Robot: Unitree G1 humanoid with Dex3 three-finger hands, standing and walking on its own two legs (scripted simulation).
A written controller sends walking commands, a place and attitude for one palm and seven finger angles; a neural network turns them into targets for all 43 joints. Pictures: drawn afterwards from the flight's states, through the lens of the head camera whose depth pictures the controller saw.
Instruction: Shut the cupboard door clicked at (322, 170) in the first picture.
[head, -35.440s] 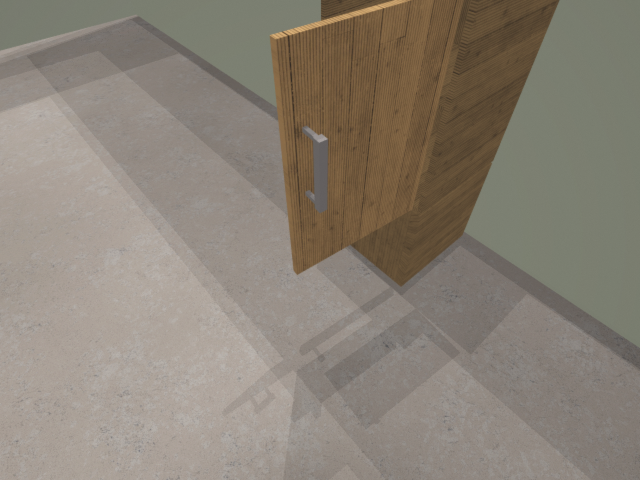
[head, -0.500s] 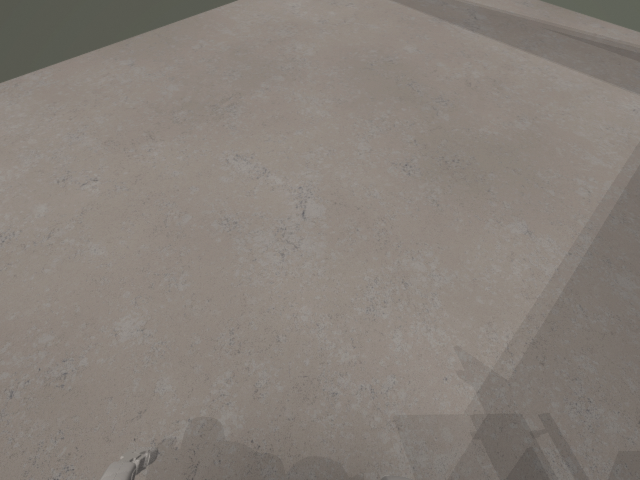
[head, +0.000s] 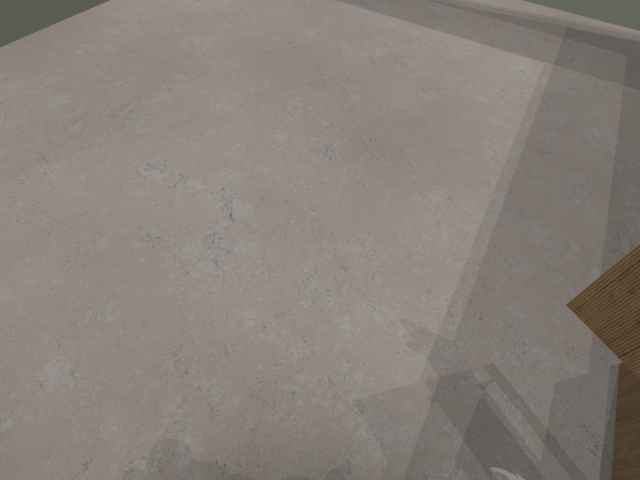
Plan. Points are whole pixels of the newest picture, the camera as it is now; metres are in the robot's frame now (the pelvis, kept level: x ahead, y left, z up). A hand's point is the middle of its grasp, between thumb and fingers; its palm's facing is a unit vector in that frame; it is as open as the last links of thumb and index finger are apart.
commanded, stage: turn to face it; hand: left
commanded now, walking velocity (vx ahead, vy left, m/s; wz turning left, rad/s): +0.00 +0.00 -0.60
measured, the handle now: out of the picture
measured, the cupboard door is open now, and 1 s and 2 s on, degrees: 58 58 58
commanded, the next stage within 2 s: take the last steps up to it in 1.60 s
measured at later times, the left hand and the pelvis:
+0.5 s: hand (232, 451) +0.17 +0.13 -0.14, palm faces -0.27 -0.92 -0.29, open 7.4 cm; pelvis +0.01 -0.04 +0.00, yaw -17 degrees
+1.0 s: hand (241, 408) +0.23 +0.13 -0.16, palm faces -0.50 -0.84 -0.21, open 7.4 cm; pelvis +0.05 -0.01 +0.01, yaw -35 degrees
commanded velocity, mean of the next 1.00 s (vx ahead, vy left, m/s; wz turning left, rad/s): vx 0.00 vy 0.00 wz -0.60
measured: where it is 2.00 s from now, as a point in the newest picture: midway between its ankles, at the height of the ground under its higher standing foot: outside the picture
